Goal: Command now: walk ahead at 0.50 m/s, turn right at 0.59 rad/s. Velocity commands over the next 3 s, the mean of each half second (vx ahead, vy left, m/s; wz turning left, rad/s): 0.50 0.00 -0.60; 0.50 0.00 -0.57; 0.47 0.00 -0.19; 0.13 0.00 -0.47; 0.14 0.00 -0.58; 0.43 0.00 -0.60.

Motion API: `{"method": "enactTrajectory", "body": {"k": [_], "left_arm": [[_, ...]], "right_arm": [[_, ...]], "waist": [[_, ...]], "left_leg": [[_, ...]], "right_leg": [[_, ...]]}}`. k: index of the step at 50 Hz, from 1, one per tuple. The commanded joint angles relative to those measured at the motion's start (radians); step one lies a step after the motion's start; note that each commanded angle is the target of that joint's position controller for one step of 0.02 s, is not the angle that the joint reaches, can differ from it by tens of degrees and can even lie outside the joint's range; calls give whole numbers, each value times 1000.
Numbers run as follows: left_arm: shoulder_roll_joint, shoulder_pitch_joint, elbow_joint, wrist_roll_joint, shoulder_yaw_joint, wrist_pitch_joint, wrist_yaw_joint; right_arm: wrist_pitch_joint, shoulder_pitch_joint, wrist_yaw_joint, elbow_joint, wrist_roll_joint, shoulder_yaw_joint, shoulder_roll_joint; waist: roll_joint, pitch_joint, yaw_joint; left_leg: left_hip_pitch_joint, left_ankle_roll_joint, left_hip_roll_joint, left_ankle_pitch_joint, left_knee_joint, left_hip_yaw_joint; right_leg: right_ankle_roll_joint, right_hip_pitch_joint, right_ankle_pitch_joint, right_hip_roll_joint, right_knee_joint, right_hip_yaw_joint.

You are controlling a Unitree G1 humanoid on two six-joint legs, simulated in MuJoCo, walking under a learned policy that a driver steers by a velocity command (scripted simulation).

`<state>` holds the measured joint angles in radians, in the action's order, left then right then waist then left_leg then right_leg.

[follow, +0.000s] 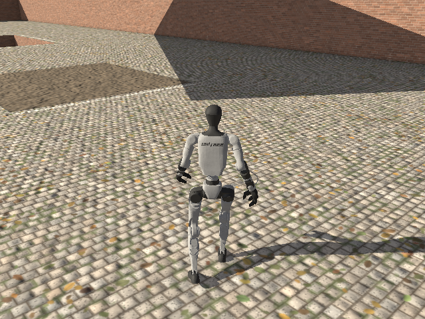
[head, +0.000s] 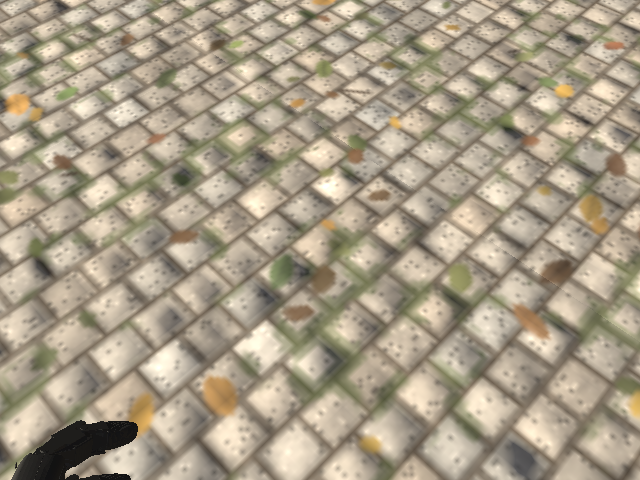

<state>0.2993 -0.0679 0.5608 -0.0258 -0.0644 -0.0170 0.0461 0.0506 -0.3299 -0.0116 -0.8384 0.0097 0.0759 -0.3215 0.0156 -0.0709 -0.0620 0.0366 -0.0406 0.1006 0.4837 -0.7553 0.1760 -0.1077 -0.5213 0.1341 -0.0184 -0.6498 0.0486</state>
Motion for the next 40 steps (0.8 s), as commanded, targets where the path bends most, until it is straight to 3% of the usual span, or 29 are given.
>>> {"method": "enactTrajectory", "body": {"k": [1,2,3,4,5,9,14,16,19,21,22,23,24,25,26,27,28,30,32,35,40], "left_arm": [[233,-335,-11,1,-76,-19,-10],[192,-309,4,8,-62,-32,-10],[166,-249,4,7,-53,-40,-10],[139,-191,-4,13,-44,-42,-13],[127,-158,-17,23,-38,-43,-18],[149,-176,14,18,-43,-49,-41],[168,-250,58,5,-50,-36,-60],[171,-284,79,-1,-52,-32,-61],[157,-299,95,-3,-50,-23,-65],[147,-281,94,0,-50,-16,-65],[113,-278,89,4,-38,-16,-63],[51,-286,72,19,-14,-19,-59],[1,-423,44,-12,3,-27,-60],[109,-413,68,-22,-14,-28,-65],[165,-300,60,-15,-31,-22,-65],[160,-244,50,-3,-33,-17,-66],[147,-208,38,7,-35,-17,-63],[106,-219,34,-5,-33,-9,-52],[69,-203,24,-4,-24,1,-48],[52,-150,4,3,-17,2,-43],[30,-11,-22,3,-3,-15,-12]], "right_arm": [[75,73,17,163,13,7,-139],[89,132,23,186,36,6,-143],[93,134,16,175,18,1,-127],[89,128,9,166,-8,7,-132],[78,109,11,159,-16,10,-134],[48,147,8,170,-31,-2,-83],[56,341,25,214,-18,-24,-38],[63,382,33,229,-7,-20,-53],[73,376,41,235,-2,-4,-90],[81,292,38,216,-1,12,-108],[86,198,31,198,-9,27,-133],[88,51,22,189,-26,42,-184],[73,-35,26,151,-35,60,-258],[68,-20,32,162,-9,42,-165],[61,21,27,171,-7,26,-104],[54,71,25,176,-17,17,-86],[50,99,23,168,-21,10,-65],[55,115,18,155,-24,5,-48],[63,109,17,136,-15,11,-61],[64,97,16,111,-15,24,-100],[48,73,9,79,-7,29,-134]], "waist": [[125,420,187],[99,276,172],[-1,186,121],[-3,153,83],[18,134,53],[14,95,45],[49,57,121],[59,52,135],[86,57,120],[116,77,71],[104,138,24],[0,280,-34],[-334,400,24],[-252,340,3],[-160,213,-25],[-97,144,-11],[-92,88,4],[-137,65,36],[-128,50,41],[-95,41,36],[-74,9,-12]], "left_leg": [[769,25,-92,66,-668,-286],[809,44,-55,-21,-618,-267],[757,45,-11,-96,-524,-266],[685,37,16,-139,-437,-269],[626,30,28,-168,-406,-271],[586,-27,6,-273,-234,-236],[489,-36,-70,-573,130,-224],[463,-27,-86,-587,189,-241],[435,3,-94,-493,256,-270],[323,40,-101,-422,294,-249],[165,74,-76,-421,316,-254],[-92,138,90,-370,295,-409],[-396,304,310,-131,392,-882],[-366,293,324,97,448,-979],[-250,245,277,71,462,-812],[-134,218,234,-65,473,-677],[-44,212,195,-180,494,-581],[48,201,150,-285,543,-448],[72,219,153,-356,578,-370],[44,237,170,-464,604,-280],[12,197,141,-547,605,-106]], "right_leg": [[-292,915,280,350,365,-852],[-250,798,226,316,365,-707],[-214,638,103,268,363,-589],[-193,523,-11,231,367,-507],[-188,445,-83,205,389,-464],[-195,302,-227,162,425,-360],[-121,247,-87,98,406,-310],[-113,274,-41,119,379,-357],[-94,366,-16,152,293,-448],[-70,378,-57,143,219,-477],[-39,349,-95,94,107,-445],[0,232,31,32,-168,-364],[71,-126,459,-102,-495,-230],[87,-253,440,-17,-630,-249],[95,-281,345,17,-660,-231],[102,-251,275,50,-643,-198],[104,-232,228,75,-597,-196],[103,-161,185,111,-542,-176],[110,-172,164,123,-494,-156],[123,-217,63,135,-380,-151],[105,-152,-151,116,-112,-73]]}}
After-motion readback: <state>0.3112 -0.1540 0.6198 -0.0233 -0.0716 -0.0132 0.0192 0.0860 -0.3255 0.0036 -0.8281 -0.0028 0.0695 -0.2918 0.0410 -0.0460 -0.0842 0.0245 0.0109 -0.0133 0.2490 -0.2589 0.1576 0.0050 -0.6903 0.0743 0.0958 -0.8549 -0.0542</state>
